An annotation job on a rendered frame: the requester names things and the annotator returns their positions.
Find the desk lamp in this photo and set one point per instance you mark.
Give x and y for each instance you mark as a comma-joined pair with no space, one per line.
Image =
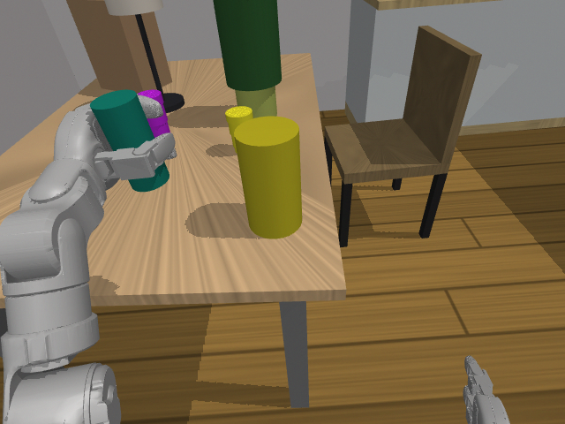
171,101

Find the left robot hand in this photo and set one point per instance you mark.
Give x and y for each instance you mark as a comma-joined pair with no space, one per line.
79,136

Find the table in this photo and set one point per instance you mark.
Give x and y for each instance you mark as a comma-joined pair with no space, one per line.
189,241

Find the right robot hand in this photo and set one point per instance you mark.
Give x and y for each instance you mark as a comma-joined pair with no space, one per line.
482,407

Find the potted plant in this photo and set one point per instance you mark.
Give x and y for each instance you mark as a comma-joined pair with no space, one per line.
249,37

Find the chair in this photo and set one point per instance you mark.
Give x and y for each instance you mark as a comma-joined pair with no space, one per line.
422,143

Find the left robot arm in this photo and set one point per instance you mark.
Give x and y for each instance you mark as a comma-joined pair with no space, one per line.
44,273

